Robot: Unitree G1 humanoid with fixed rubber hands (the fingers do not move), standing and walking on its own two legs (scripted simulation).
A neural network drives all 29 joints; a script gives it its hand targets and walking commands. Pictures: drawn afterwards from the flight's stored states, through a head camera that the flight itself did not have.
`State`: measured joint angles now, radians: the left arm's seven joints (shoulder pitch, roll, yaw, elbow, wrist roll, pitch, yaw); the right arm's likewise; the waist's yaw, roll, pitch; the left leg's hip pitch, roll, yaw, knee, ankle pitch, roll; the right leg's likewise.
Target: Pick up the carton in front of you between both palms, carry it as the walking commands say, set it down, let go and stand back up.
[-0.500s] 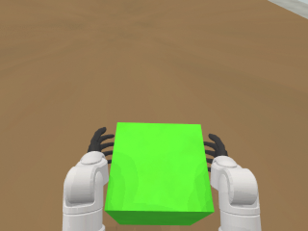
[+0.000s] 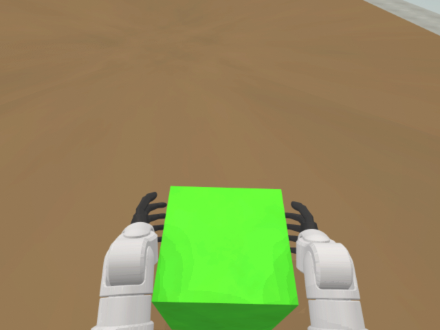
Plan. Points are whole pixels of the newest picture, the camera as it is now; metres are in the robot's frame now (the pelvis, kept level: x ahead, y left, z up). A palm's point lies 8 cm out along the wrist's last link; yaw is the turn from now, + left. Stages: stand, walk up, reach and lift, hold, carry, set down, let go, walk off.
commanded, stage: carry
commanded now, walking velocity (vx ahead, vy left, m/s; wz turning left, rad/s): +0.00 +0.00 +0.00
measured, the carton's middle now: (223, 263) +0.28 +0.00 -0.03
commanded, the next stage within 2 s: hold in 1.10 s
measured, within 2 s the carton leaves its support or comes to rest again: neither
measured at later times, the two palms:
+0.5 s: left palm (149, 242) +0.28 +0.14 +0.04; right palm (309, 249) +0.27 -0.15 +0.03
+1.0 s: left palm (154, 243) +0.28 +0.13 +0.05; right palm (316, 251) +0.27 -0.16 +0.03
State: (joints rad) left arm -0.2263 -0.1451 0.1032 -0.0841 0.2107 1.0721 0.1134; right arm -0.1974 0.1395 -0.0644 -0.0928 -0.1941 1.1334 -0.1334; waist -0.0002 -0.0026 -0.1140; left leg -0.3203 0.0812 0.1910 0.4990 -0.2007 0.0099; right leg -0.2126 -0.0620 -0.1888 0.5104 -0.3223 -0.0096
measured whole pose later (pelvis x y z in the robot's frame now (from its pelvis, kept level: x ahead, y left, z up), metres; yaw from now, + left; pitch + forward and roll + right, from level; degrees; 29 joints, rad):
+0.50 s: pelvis -0.02 -0.01 +0.00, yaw +0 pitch +1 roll +0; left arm -0.26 -0.15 0.21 0.24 0.27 0.65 0.03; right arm -0.24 0.15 -0.17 0.24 -0.26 0.71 -0.05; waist 0.00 0.00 -0.08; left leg -0.34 0.10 0.19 0.49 -0.17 0.00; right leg -0.24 -0.05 -0.19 0.52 -0.30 -0.03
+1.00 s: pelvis -0.02 -0.02 +0.00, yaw +0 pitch +1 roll +0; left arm -0.24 -0.15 0.19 0.19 0.25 0.71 0.03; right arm -0.22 0.14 -0.14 0.19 -0.24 0.77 -0.05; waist 0.00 0.00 -0.09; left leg -0.34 0.11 0.18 0.50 -0.17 -0.01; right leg -0.25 -0.04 -0.19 0.53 -0.31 -0.04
